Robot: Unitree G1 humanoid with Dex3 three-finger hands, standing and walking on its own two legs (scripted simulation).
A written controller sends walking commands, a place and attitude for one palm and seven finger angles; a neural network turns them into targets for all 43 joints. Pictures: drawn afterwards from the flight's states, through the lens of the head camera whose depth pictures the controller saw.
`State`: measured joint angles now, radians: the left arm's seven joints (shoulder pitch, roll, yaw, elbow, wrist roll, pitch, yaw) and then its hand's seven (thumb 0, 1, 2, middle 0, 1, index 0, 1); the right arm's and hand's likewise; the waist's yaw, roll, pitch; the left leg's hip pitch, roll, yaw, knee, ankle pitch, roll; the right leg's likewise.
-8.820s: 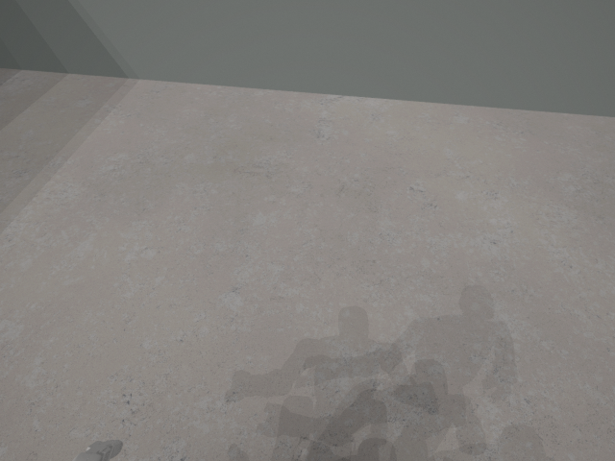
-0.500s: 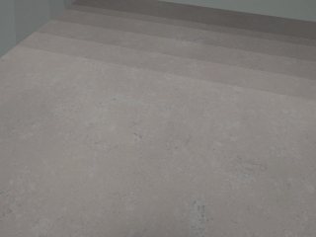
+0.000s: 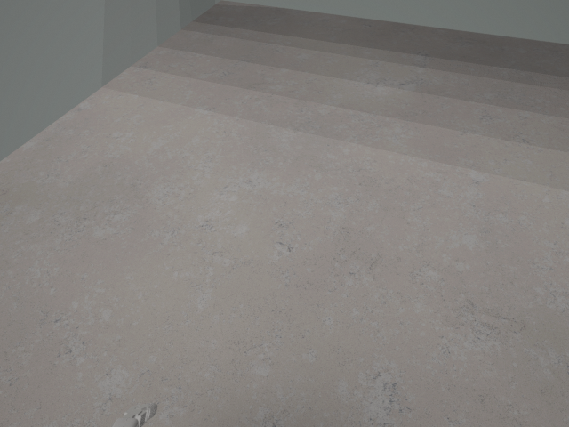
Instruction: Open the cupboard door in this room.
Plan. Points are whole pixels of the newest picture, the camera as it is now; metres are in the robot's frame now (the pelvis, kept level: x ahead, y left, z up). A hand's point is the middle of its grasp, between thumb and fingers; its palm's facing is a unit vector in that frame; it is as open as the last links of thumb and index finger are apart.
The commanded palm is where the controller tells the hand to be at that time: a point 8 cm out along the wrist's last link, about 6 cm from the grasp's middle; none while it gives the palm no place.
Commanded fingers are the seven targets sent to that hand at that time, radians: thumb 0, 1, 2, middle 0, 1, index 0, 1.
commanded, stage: turn or walk to find it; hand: left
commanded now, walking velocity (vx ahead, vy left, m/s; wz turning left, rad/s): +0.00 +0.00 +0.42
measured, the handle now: out of the picture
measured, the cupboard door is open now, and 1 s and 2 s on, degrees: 0 0 0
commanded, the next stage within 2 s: stand and wait in 1.40 s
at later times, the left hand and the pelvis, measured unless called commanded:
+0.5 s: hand out of the picture -0.05 +0.25 -0.18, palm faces +0.26 -0.93 -0.25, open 7.4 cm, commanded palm none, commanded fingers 0.00 0.90 0.90 -0.20 -0.30 -0.20 -0.30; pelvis -0.03 +0.03 +0.00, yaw +13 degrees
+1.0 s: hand out of the picture -0.06 +0.20 -0.14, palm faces +0.43 -0.86 -0.27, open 7.4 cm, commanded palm none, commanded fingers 0.00 0.90 0.90 -0.20 -0.30 -0.20 -0.30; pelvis -0.05 -0.01 +0.01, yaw +26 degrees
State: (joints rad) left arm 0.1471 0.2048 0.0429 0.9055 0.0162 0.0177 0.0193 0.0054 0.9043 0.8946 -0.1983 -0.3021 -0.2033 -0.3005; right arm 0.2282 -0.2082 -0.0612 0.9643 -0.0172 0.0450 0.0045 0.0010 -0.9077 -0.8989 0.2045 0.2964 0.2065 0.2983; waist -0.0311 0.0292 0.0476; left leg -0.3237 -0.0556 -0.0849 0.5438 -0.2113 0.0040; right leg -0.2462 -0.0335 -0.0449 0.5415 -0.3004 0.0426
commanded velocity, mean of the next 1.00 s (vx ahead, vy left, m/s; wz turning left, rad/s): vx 0.00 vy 0.00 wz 0.42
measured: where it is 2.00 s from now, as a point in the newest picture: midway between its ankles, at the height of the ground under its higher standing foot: outside the picture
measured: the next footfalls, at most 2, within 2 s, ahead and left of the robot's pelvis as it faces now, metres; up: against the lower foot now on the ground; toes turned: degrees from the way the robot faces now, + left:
left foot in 0.40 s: -0.02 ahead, +0.15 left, +0.00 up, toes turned +16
right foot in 0.82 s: +0.03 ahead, -0.09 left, +0.00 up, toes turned +17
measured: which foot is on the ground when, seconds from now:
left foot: down 0.00-0.00, up 0.02-0.38, down 0.40-0.82, up 0.84-1.00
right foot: down 0.00-0.40, up 0.42-0.80, down 0.82-1.00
